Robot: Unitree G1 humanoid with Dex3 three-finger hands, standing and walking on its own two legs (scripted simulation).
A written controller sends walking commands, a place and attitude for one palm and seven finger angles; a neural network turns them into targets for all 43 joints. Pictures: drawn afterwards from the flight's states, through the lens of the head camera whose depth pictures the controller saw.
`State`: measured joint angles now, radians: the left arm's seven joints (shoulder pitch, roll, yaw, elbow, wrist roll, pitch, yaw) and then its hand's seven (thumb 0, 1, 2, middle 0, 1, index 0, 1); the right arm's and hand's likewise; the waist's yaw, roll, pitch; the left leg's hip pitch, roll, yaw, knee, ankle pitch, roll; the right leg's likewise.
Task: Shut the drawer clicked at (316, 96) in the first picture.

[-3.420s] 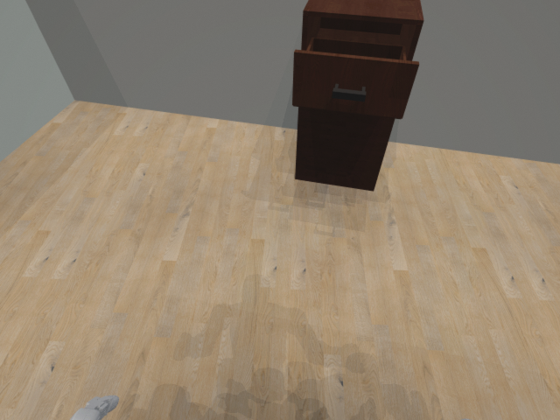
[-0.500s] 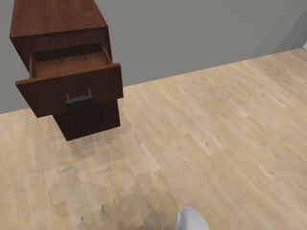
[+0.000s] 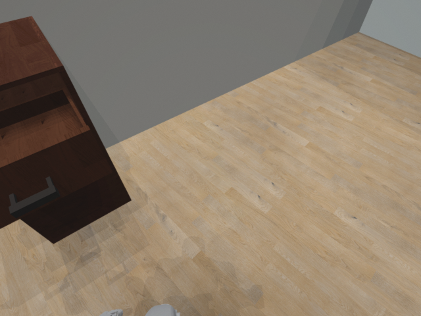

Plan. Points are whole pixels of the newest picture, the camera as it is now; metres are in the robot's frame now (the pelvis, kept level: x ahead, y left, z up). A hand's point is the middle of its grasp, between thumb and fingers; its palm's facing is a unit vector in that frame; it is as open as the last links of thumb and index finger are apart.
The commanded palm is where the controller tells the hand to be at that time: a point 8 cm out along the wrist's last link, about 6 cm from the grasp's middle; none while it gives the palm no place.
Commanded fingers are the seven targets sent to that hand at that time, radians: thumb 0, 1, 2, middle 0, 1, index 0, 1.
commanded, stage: turn to face it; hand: left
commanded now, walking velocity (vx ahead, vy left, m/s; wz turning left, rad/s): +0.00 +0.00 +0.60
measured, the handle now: (33, 195) +0.38 +0.45 -0.06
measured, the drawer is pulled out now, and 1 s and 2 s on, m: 0.30 0.30 0.30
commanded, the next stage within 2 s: take the last steps up to it in 0.96 s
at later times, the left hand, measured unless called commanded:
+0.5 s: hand out of the picture +0.03 +0.23 -0.16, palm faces +0.29 -0.92 -0.28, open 7.4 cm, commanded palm none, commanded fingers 0.00 0.90 0.90 -0.20 -0.30 -0.20 -0.30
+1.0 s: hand out of the picture -0.08 +0.13 -0.15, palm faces +0.54 -0.80 -0.26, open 7.3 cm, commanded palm none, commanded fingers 0.00 0.90 0.90 -0.20 -0.30 -0.20 -0.30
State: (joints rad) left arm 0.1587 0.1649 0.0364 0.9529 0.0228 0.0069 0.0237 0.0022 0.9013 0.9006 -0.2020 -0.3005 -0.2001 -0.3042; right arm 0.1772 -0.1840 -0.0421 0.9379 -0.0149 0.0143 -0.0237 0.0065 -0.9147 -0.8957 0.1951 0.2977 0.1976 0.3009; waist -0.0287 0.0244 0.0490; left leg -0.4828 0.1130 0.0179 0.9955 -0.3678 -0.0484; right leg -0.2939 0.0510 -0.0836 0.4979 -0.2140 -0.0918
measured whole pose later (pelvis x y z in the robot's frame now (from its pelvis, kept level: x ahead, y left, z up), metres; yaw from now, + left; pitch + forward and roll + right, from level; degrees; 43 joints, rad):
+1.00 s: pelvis -0.01 -0.05 +0.01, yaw +30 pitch -1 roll +2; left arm 0.28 0.18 0.03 0.93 0.03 0.01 0.02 0.00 0.91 0.90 -0.21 -0.30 -0.20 -0.30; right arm 0.12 -0.26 -0.07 0.95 -0.01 0.08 0.01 0.01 -0.91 -0.90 0.19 0.30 0.20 0.30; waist 0.04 0.00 0.08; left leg -0.36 0.03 0.03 0.88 -0.45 -0.06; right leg -0.21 -0.10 -0.20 0.51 -0.28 -0.03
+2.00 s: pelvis +0.16 +0.02 +0.01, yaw +36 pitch -2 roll -1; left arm 0.26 0.16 0.05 1.06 0.02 -0.07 0.02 -0.03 0.95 0.90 -0.20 -0.30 -0.20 -0.30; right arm 0.26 -0.18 -0.07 1.06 -0.02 -0.01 0.00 0.01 -0.92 -0.90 0.19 0.30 0.20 0.30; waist -0.02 0.04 0.02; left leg -0.52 0.12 0.07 1.00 -0.27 -0.02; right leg -0.12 0.00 -0.16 0.38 -0.23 -0.04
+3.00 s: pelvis +0.23 +0.08 +0.01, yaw +35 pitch -1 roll +2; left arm 0.20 0.15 0.04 1.03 0.03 0.00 0.04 0.00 0.91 0.90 -0.20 -0.30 -0.20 -0.30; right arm 0.23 -0.19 -0.06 1.08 0.00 0.06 -0.02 0.01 -0.92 -0.90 0.20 0.30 0.20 0.30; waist 0.03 0.02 0.05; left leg -0.28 0.01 0.02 0.78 -0.46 -0.04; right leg -0.27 -0.05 -0.05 0.47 -0.19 -0.03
